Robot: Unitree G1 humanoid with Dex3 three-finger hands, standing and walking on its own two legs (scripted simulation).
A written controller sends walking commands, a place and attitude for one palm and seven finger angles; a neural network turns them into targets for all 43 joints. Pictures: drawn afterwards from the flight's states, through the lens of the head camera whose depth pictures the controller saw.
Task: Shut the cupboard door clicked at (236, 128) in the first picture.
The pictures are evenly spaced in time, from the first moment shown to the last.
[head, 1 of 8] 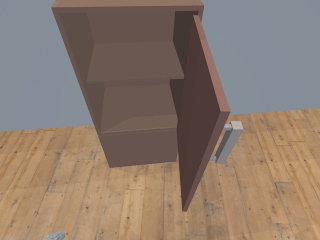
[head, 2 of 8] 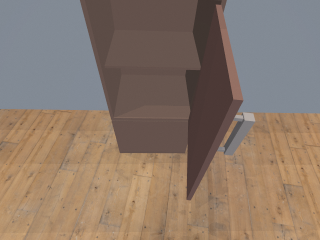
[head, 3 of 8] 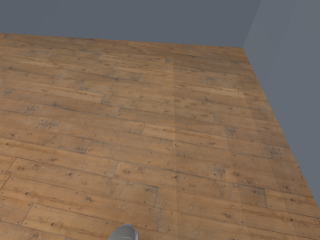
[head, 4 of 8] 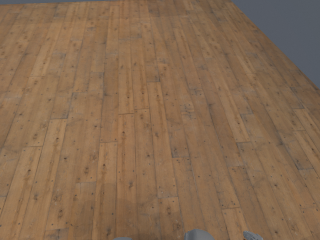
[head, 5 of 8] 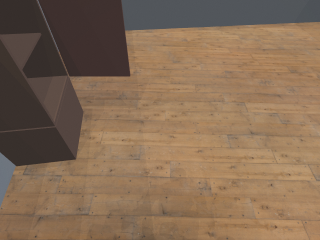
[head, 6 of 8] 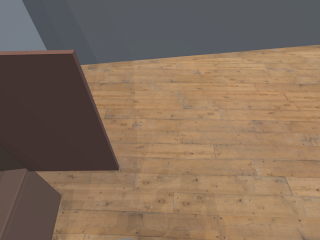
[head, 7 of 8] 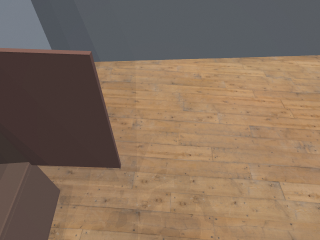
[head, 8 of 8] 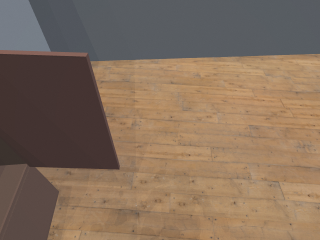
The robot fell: no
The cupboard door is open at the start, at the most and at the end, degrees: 83 83 83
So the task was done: no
